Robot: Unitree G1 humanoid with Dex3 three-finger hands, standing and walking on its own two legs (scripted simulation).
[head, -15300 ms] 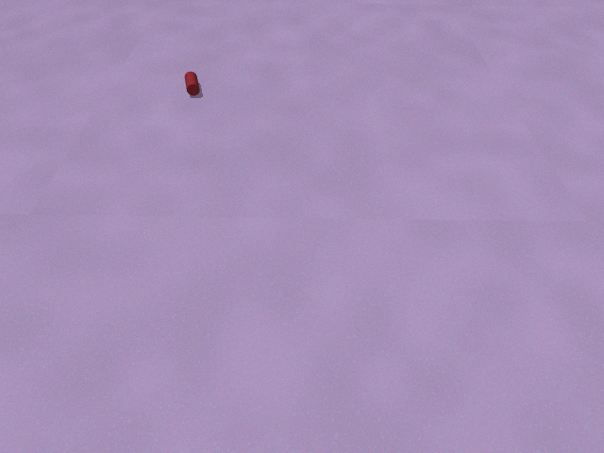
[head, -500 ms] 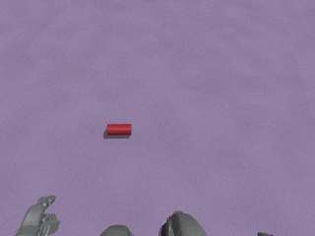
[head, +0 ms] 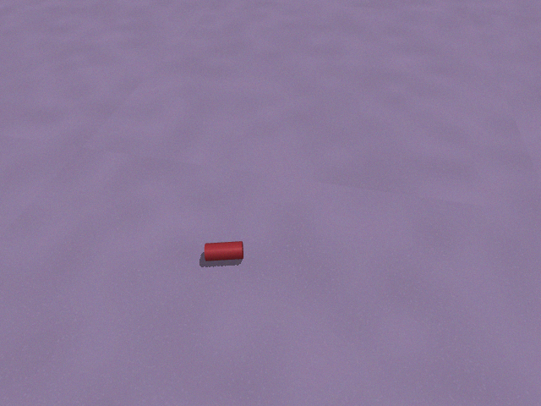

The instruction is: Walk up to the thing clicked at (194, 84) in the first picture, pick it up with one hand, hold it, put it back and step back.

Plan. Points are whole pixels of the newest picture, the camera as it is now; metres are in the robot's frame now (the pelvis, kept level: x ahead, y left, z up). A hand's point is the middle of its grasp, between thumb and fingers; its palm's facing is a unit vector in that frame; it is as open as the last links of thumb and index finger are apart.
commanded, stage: walk up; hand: left
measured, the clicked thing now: (224, 251) +0.82 +0.26 -0.73
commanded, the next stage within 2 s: stand in 0.86 s
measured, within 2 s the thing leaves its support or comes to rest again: neither
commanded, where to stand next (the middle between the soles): +0.44 +0.01 m, yaw +1 degrees
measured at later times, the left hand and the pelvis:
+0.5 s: hand out of the picture +0.13 +0.26 -0.14, palm faces +0.05 -0.94 -0.34, open 7.4 cm; pelvis +0.03 +0.00 +0.00, yaw +2 degrees
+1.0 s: hand out of the picture +0.10 +0.26 -0.14, palm faces +0.03 -0.94 -0.35, open 7.4 cm; pelvis +0.02 +0.00 +0.01, yaw +2 degrees
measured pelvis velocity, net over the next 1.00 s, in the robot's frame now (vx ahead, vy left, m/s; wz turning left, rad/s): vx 0.02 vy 0.00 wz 0.03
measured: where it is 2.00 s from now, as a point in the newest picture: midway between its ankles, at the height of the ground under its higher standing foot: outside the picture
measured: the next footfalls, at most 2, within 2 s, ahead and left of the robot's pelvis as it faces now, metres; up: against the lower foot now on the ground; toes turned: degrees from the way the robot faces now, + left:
none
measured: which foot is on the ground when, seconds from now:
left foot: down 0.00-1.00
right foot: down 0.00-1.00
